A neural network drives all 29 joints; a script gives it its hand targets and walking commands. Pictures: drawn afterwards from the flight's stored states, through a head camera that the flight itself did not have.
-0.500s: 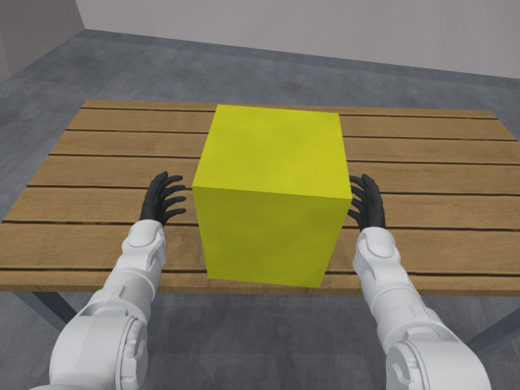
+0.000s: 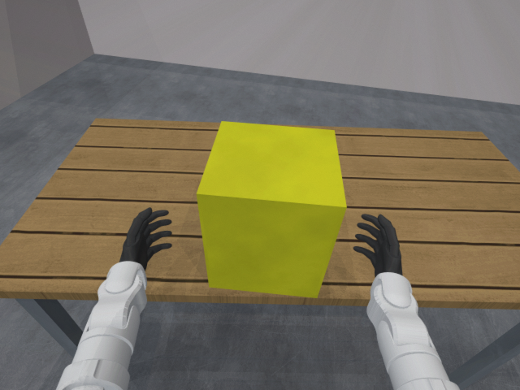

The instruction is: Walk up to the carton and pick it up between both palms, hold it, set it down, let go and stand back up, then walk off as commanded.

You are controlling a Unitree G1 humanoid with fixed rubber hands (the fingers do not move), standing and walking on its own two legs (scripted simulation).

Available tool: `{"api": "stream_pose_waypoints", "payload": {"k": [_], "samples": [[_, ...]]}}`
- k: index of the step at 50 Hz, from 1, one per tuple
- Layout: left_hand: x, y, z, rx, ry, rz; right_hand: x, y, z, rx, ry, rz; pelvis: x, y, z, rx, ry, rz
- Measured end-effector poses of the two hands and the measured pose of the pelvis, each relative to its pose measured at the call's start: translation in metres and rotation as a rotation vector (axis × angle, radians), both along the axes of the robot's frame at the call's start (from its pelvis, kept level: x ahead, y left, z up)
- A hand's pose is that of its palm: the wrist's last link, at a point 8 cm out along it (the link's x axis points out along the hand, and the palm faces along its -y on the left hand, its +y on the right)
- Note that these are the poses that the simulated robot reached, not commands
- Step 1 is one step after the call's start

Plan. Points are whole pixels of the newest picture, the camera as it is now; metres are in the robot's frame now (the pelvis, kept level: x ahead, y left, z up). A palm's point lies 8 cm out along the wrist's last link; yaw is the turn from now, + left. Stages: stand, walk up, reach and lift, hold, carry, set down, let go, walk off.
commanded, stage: set down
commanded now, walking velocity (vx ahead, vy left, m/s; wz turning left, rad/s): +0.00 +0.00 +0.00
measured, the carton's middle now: (270, 210) +0.44 -0.03 +0.05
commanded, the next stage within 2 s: none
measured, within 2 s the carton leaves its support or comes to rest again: neither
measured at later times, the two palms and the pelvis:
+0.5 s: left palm (108, 298) +0.27 +0.22 +0.05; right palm (405, 305) +0.23 -0.20 +0.06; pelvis +0.01 +0.00 +0.00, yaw +0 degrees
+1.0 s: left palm (85, 351) +0.20 +0.23 +0.04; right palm (416, 344) +0.18 -0.20 +0.05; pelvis +0.02 -0.01 +0.00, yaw +0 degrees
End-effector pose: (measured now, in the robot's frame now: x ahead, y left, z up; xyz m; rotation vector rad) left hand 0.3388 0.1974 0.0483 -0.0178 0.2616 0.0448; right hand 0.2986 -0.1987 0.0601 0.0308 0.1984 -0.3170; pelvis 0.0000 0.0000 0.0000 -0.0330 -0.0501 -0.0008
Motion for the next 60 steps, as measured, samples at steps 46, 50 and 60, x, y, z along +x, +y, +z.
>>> {"api": "stream_pose_waypoints", "payload": {"k": [46,50,60], "samples": [[-0.136,0.036,-0.006,0.073,0.071,0.057,-0.114,-0.007,-0.01,0.048,0.089,-0.029,0.016,-0.005,0.003,0.006,-0.069,0.002],[-0.139,0.036,-0.007,0.08,0.075,0.056,-0.114,-0.006,-0.013,0.055,0.102,-0.02,0.017,-0.006,0.003,0.007,-0.069,0.003],[-0.136,0.036,-0.018,0.091,0.127,0.066,-0.104,-0.007,-0.02,0.07,0.129,-0.005,0.025,-0.008,0.004,0.01,-0.058,0.002]]}}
